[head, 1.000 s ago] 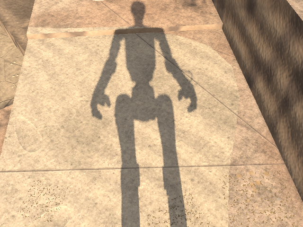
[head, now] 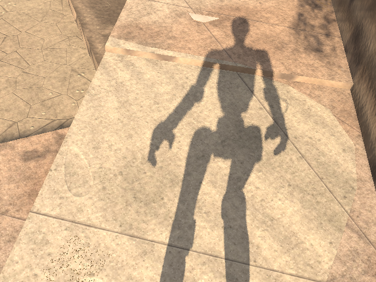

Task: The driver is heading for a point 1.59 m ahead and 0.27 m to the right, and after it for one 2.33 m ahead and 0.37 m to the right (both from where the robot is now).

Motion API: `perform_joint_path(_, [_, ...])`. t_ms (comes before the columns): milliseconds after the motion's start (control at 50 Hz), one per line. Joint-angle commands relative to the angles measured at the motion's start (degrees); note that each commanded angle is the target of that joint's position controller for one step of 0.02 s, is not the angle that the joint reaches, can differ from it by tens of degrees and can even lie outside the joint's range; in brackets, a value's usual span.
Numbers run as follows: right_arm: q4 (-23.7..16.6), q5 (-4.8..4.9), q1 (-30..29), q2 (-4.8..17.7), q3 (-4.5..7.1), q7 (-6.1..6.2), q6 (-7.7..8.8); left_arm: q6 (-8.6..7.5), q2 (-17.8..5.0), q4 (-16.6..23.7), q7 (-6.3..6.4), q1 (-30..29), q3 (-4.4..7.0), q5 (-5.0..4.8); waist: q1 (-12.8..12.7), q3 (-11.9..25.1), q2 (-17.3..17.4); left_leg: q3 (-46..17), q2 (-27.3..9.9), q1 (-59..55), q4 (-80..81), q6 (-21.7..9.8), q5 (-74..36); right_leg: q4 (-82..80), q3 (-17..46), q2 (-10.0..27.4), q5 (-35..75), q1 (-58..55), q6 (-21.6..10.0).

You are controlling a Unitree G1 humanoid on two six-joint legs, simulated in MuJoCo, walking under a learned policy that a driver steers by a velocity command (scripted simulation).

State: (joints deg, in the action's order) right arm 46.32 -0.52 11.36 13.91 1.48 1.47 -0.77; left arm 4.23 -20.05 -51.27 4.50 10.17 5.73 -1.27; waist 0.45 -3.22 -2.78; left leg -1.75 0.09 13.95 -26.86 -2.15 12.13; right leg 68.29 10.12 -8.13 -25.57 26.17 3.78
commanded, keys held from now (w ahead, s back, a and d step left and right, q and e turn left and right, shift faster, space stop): no key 1.00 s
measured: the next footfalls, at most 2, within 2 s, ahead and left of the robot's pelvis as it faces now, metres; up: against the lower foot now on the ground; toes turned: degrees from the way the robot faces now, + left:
right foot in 0.20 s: -0.06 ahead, -0.14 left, +0.00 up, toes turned +2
right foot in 1.80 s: +0.43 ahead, -0.13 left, +0.00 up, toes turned -12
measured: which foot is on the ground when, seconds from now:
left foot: down 0.00-1.00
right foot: up 0.00-0.18, down 0.20-1.00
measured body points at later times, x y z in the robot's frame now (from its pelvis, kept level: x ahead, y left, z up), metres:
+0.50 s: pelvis -0.05 -0.02 -0.01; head -0.05 -0.02 +0.44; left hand -0.02 +0.23 -0.15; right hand +0.03 -0.30 -0.14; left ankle +0.02 +0.10 -0.74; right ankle -0.10 -0.14 -0.74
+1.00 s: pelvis -0.03 -0.02 -0.01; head -0.02 -0.02 +0.44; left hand -0.03 +0.22 -0.16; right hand +0.04 -0.28 -0.15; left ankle +0.02 +0.10 -0.74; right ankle -0.10 -0.14 -0.74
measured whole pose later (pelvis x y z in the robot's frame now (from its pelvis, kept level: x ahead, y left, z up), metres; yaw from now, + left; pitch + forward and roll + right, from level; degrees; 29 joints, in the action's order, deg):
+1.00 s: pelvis -0.03 -0.02 -0.01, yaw +1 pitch -1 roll +0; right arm 61.2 0.2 8.1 13.1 2.1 2.3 -0.7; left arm -1.0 -12.1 -60.4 1.5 17.8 -0.2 0.3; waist 0.1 -2.4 0.1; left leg -2.5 0.9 16.8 -27.5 0.0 9.5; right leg 26.0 1.1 -1.3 -20.0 4.8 -0.8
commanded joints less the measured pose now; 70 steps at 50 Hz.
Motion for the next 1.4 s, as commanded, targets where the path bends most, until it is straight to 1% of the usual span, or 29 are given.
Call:
perform_joint_path(20, [-2.5, 0.39, -3.1, 5.4, 0.38, 1.02, 1.32, -0.87, -2.7, 2.4, 0.18, -0.6, 0.28, -0.49, 0.0, 3.3, 11.9, -13.8, -11.7, -9.0, 10.6, -8.3, 1.2, -7.6, 0.1, 3.6, 2.4, 1.9, 1.8])
perform_joint_path(60, [-1.3, 0.35, -2.4, 6.9, 0.62, 1.25, 1.05, -1.18, -1.6, 2.2, -0.68, -0.7, -0.4, -0.4, 0.7, 3.4, 13.1, -14.9, -11.3, -9.8, 11.4, -7.5, 6.4, -19.2, -3.9, 7.0, 0.7, -3.1, 2.6])
perform_joint_path(120, [0.2, 0.27, -0.2, 10.4, 1.82, 1.25, 0.04, -1.77, -1.4, 0.8, -1.94, 0.1, -0.95, -0.38, 2.5, 1.5, 13.8, -16.5, -11.2, -6.5, 11.3, -8.0, 8.4, -32.4, -7.8, 7.4, -3.2, -9.8, 1.5])
perform_joint_path(160, [0.7, 1.23, -0.7, 10.9, 2.22, 1.29, -0.21, -1.97, -1.5, -1.9, -2.53, 4.5, -0.95, -0.19, 1.0, 0.9, 11.8, -16.8, -10.6, -4.0, 11.4, -7.3, 8.2, -43.6, -9.6, 7.2, 5.0, -14.6, -0.9])
perform_joint_path(180, [1.2, 1.76, -0.4, 10.8, 2.39, 1.2, -0.15, -1.94, -1.0, -3.3, -2.81, 6.6, -1.15, 0.16, 0.0, 0.5, 10.9, -15.8, -9.6, -2.1, 11.1, -6.1, 6.4, -50.0, -10.1, 7.0, 11.5, -17.9, -2.6])
perform_joint_path(200, [1.9, 1.64, 0.6, 10.4, 2.5, 0.95, 0.2, -1.88, -1.4, -4.0, -2.96, 7.6, -1.3, 0.92, 0.1, 1.1, 9.3, -14.8, -8.7, 0.2, 10.2, -4.4, 3.8, -51.0, -8.3, 8.3, 15.4, -20.9, -4.4])
perform_joint_path(220, [1.8, 0.76, 0.5, 9.0, 2.29, 0.3, 0.99, -1.83, -2.9, -4.3, -2.92, 8.8, -1.29, 1.79, 0.5, 3.9, 4.8, -11.9, -7.1, 3.5, 7.1, -2.6, 1.5, -47.1, -5.7, 11.8, 19.1, -25.3, -6.0])
perform_joint_path(240, [0.9, 0.16, -1.2, 7.1, 2.11, -0.05, 1.68, -2.04, -4.3, -5.2, -3.17, 8.8, -1.01, 1.55, 1.3, 5.1, -2.5, -5.0, -2.3, 1.6, 5.6, -0.4, 2.1, -45.4, -4.4, 13.6, 16.1, -20.0, -8.3])
perform_joint_path(260, [0.8, -0.42, -5.0, 6.2, 1.97, 0.0, 1.82, -3.05, -0.7, -4.7, -3.72, 6.9, -2.06, 1.83, -0.1, 4.0, -2.8, -2.3, -0.4, -2.9, 2.9, 1.6, 0.1, -49.2, -2.1, 14.7, 8.0, -12.9, -9.3])
perform_joint_path(300, [1.1, -0.41, -7.0, 5.8, 2.14, 0.58, 1.24, -4.89, -1.1, -4.1, -3.5, 2.9, -2.55, 2.72, 0.8, 1.1, -3.6, -2.5, -0.9, -6.7, 1.8, 1.7, -3.1, -52.8, -1.3, 14.4, 2.1, -6.2, -7.7])
perform_joint_path(360, [3.3, -0.31, -4.5, 6.6, 2.48, 0.82, 0.73, -6.26, -1.1, -4.8, -3.32, 3.7, -3.08, 2.17, 1.0, -0.5, -2.2, -3.1, -1.3, -7.5, 2.5, 1.0, -4.0, -53.2, -2.2, 13.3, 2.1, -5.5, -6.0])
perform_joint_path(460, [6.4, -0.06, -2.9, 6.5, 2.49, 0.55, 0.88, -5.98, 0.0, -5.8, -2.87, 6.4, -3.82, 1.82, 0.3, -2.2, 0.6, -3.2, -1.3, -6.0, 3.5, 1.5, -3.3, -53.2, -2.9, 12.2, 0.5, -6.1, -6.3])
perform_joint_path(580, [9.1, 0.17, -1.9, 6.7, 2.28, 0.76, 1.09, -5.82, 0.8, -6.4, -2.91, 7.9, -4.25, 1.59, -0.1, -0.7, 2.8, -3.5, -1.7, -6.1, 3.6, 1.2, -5.7, -51.5, -4.7, 10.8, 6.0, -8.4, -6.2])
perform_joint_path(760, [11.6, 0.58, -1.7, 6.4, 1.9, 1.02, 0.95, -5.47, 1.8, -7.3, -3.08, 9.6, -4.63, 1.52, -0.3, 1.6, 2.6, -3.4, -1.8, -6.9, 2.1, 0.1, -10.5, -49.1, -6.6, 9.6, 14.0, -10.8, -5.5])
perform_joint_path(1040, [13.6, 0.7, -3.1, 5.4, 1.69, 1.0, 0.27, -5.57, 2.5, -8.6, -2.73, 12.6, -5.06, 1.53, -0.2, 1.3, 2.6, -3.1, -1.5, -7.2, 1.2, -0.4, -11.6, -48.3, -7.3, 9.3, 14.4, -10.4, -5.0])
perform_joint_path(1060, [14.2, 0.7, -2.3, 4.8, 1.55, 0.99, 0.19, -5.53, 3.0, -9.2, -2.66, 13.8, -5.12, 1.48, -0.3, 2.4, 2.4, -2.2, -0.7, -7.6, 1.0, -0.4, -5.3, -49.0, -7.5, 9.0, 8.5, -10.8, -5.3])
perform_joint_path(1100, [14.4, 1.09, -2.5, 5.1, 1.81, 0.93, 0.22, -5.34, 0.8, -8.6, -2.28, 13.3, -4.43, 0.98, -0.5, -0.7, -0.1, 0.7, 2.3, -2.6, -2.4, -0.4, 13.3, -50.7, -4.7, 10.1, -8.5, -8.7, -8.1])
perform_joint_path(1140, [12.6, 1.24, -6.6, 4.7, 1.72, 0.31, 1.69, -5.84, -2.0, -7.8, -1.94, 15.2, -3.45, 0.32, -2.5, -5.7, -3.8, 2.9, 3.4, 7.7, -8.9, -0.1, 16.2, -56.5, 5.2, 17.0, -20.6, -10.3, -12.9])
perform_joint_path(1160, [11.4, 1.57, -8.5, 4.0, 1.54, -0.3, 2.91, -6.43, -4.2, -7.6, -1.89, 14.8, -2.61, -0.06, -2.8, -8.5, -6.5, 3.9, 2.1, 12.7, -13.8, -0.1, 10.8, -59.9, 11.8, 22.8, -20.8, -12.2, -15.6])
perform_joint_path(1180, [10.8, 1.71, -9.5, 3.9, 1.51, -0.86, 4.01, -7.01, -4.6, -7.4, -1.89, 14.3, -2.24, -0.05, -2.8, -10.2, -6.7, 2.5, -0.4, 16.1, -16.4, -0.5, 9.5, -60.5, 14.8, 26.1, -17.0, -13.8, -17.3])
perform_joint_path(1200, [10.4, 2.0, -9.5, 4.2, 1.64, -1.39, 4.95, -7.5, -3.5, -7.2, -2.02, 14.3, -2.3, 0.13, -2.5, -10.6, -6.0, 1.9, -1.7, 18.9, -16.9, -1.1, 11.1, -59.6, 14.5, 26.7, -11.3, -16.9, -17.5])
perform_joint_path(1240, [10.7, 2.69, -7.0, 3.8, 1.71, -2.26, 6.33, -7.72, -2.2, -6.6, -2.61, 13.2, -2.33, -0.3, -0.5, -9.2, -5.1, 3.3, -2.0, 14.0, -8.3, -1.9, 11.0, -56.2, 8.6, 24.1, -2.0, -18.4, -15.1])
perform_joint_path(1260, [12.5, 2.84, -2.5, 4.0, 2.14, -2.43, 6.59, -7.54, -2.2, -6.0, -2.89, 11.6, -2.34, -0.49, 1.7, -7.2, -4.4, 5.6, 0.2, 3.7, -2.4, -1.8, 6.2, -53.3, 4.1, 21.0, 2.3, -14.4, -13.2])
perform_joint_path(1280, [15.0, 2.61, 3.7, 5.6, 3.23, -2.34, 6.5, -7.64, -2.5, -5.2, -3.06, 10.9, -2.37, -0.19, 4.0, -3.4, -3.5, 6.0, 2.7, -7.8, -1.6, -1.4, 2.0, -48.1, 0.8, 17.7, 12.2, -10.0, -11.8])
perform_joint_path(1300, [16.7, 2.38, 11.8, 9.3, 4.63, -2.09, 6.56, -8.06, -1.1, -3.8, -3.21, 8.8, -2.89, -0.16, 7.5, 0.5, 3.7, -5.5, -3.6, -17.7, 3.4, -4.4, 5.4, -33.3, -5.6, 12.5, 20.8, -3.3, -8.7])
perform_joint_path(1320, [17.9, 2.4, 20.7, 15.2, 5.92, -2.21, 6.53, -9.11, 3.0, -1.5, -3.09, 9.3, -3.91, 0.33, 9.1, 6.5, 19.4, -30.7, -17.3, -28.6, 12.6, -12.5, 11.3, -11.8, -11.7, 5.0, 7.7, 8.8, -4.3])
perform_joint_path(1340, [17.7, 1.34, 18.2, 10.1, 3.9, -2.54, 7.12, -10.12, 1.9, -0.7, -3.2, 7.6, -3.51, -0.6, 7.0, 5.7, 15.3, -40.1, -21.7, -26.7, 16.6, -14.7, 12.5, 0.0, -4.5, 5.5, -4.8, 14.5, -5.1])
perform_joint_path(1360, [16.0, 1.15, 12.9, 7.4, 2.84, -2.61, 7.67, -10.76, 0.8, -0.4, -3.72, 7.3, -3.15, -1.9, 4.4, 0.7, 11.0, -33.7, -21.3, -22.4, 16.1, -13.4, 11.4, 4.3, -2.7, 8.9, -1.7, 17.7, -7.0])
perform_joint_path(1400, [13.7, 0.88, 7.2, 5.2, 1.73, -3.05, 7.85, -11.25, 0.4, -0.6, -4.18, 5.9, -2.52, -1.43, 1.8, -2.3, 6.1, -21.2, -16.7, -17.0, 17.7, -10.1, 5.8, 0.2, -4.5, 13.8, 8.0, 17.3, -8.7])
